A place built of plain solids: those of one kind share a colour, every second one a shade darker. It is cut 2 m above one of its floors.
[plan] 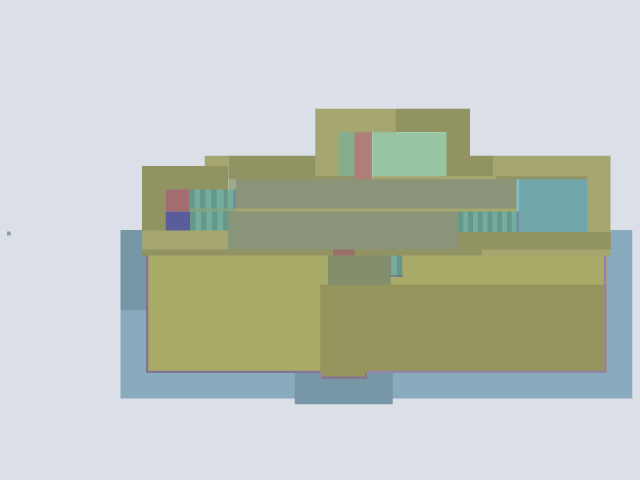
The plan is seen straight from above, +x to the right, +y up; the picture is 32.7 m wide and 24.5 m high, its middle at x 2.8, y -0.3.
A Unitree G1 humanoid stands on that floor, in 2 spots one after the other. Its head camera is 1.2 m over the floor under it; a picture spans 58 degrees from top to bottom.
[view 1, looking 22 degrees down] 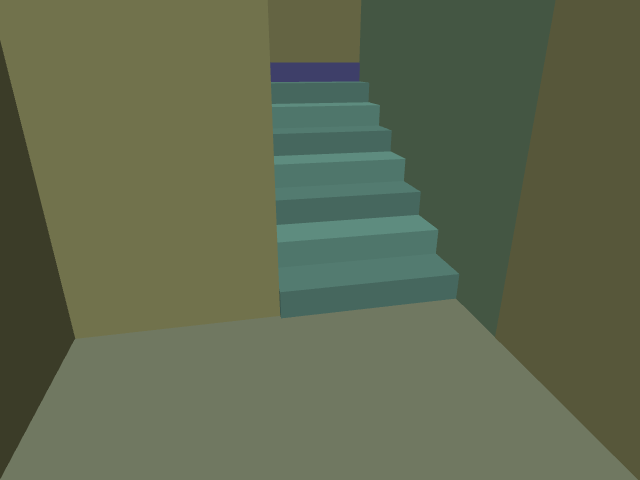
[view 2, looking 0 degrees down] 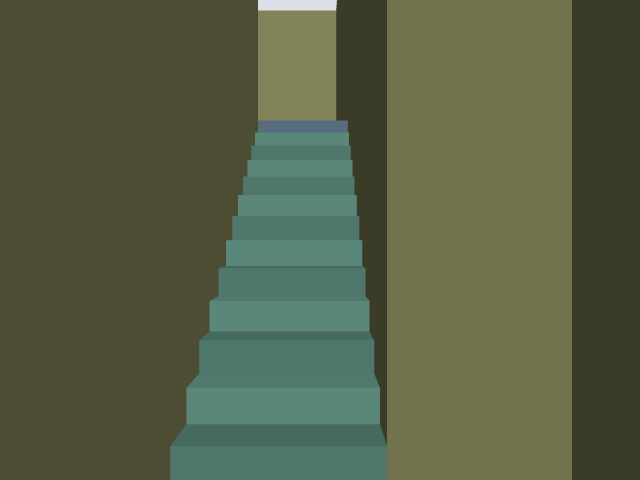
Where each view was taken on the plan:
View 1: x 0.04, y -0.01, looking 168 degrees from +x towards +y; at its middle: step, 2.41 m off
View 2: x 7.76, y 0.43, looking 0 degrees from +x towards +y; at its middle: step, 3.59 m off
